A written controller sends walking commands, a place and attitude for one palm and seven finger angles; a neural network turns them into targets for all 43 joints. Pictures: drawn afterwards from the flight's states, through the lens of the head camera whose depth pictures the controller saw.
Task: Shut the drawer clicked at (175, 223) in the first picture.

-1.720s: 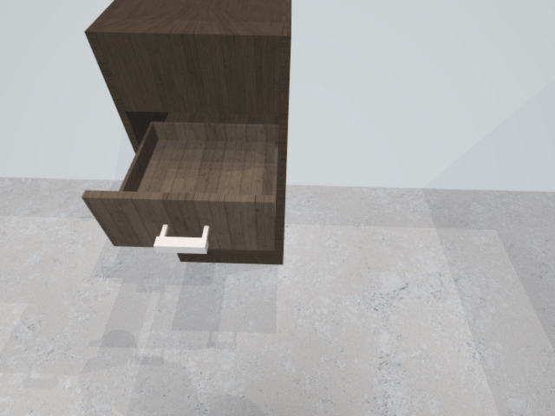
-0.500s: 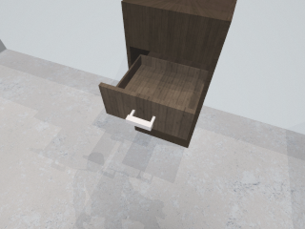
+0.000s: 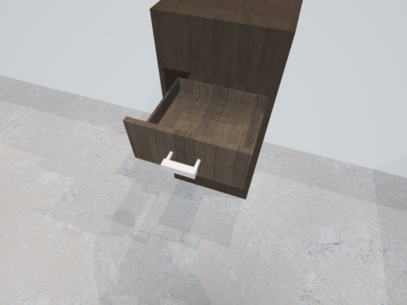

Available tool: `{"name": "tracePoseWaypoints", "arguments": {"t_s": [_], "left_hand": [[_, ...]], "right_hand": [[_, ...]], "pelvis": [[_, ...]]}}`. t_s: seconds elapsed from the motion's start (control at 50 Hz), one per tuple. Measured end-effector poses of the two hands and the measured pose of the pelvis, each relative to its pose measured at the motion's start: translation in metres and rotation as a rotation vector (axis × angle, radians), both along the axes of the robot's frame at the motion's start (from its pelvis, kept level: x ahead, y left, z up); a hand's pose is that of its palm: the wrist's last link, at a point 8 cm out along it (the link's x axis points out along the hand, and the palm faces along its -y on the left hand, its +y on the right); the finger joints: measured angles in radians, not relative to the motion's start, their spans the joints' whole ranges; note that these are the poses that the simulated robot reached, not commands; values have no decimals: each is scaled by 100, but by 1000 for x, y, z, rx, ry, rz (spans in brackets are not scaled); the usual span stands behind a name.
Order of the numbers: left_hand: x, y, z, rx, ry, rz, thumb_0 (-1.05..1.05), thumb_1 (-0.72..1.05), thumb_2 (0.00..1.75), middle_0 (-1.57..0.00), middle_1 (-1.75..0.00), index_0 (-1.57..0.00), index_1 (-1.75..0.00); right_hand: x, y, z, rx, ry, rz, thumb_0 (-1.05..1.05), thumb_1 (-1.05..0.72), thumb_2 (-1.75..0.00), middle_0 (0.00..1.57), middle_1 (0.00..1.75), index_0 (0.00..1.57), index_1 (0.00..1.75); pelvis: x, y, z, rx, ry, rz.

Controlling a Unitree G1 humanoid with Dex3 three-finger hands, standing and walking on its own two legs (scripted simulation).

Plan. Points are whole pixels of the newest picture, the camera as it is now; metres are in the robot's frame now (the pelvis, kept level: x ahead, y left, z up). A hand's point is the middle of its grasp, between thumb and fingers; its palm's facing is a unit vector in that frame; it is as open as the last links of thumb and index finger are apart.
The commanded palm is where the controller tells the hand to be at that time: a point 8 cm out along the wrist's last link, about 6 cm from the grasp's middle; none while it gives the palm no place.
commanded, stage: turn to face it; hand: left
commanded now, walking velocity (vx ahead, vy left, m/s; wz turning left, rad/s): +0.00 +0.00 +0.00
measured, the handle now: (181, 163) +0.51 +0.09 -0.12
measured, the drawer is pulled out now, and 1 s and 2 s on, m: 0.29 0.29 0.29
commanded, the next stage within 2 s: take the last steps up to it in 0.64 s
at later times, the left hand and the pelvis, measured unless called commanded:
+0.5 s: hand out of the picture +0.04 +0.19 -0.18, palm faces -0.07 -0.97 -0.24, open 7.4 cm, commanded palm none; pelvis -0.01 +0.00 -0.01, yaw -8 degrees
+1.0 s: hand out of the picture +0.08 +0.17 -0.18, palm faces -0.18 -0.96 -0.20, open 7.4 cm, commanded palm none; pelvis +0.00 +0.00 -0.01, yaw -13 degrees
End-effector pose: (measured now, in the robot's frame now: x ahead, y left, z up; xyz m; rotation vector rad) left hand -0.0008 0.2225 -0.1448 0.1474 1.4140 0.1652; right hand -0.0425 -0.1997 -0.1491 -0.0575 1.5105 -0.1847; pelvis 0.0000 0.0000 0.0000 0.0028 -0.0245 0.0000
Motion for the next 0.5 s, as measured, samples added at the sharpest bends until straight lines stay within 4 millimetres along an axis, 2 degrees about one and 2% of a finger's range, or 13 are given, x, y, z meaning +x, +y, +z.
{"name": "tracePoseWaypoints", "arguments": {"t_s": [0.12,0.28,0.38,0.5], "left_hand": [[-12,-6,-2,-15,32,14,0,91,89,-20,-30,-20,-30],[-15,-2,-9,-25,78,-9,0,91,89,-20,-30,-20,-30],[2,8,-11,-5,52,-49,0,91,89,-20,-30,-20,-30],[38,15,-6,37,-38,-104,0,91,89,-20,-30,-20,-30]], "right_hand": [[14,-2,-1,-12,-33,2,1,-91,-90,20,30,20,30],[24,-20,-3,-72,-85,-48,1,-92,-90,20,30,20,30],[28,-30,-3,-98,-124,-73,1,-91,-90,20,30,20,30],[29,-40,-8,-102,-154,-92,1,-91,-90,20,30,20,30]], "pelvis": [[1,0,-1,-2,2,-15],[-4,2,-7,-7,6,-75],[-9,2,-10,-2,14,-109],[-13,-2,-13,3,20,-131]]}}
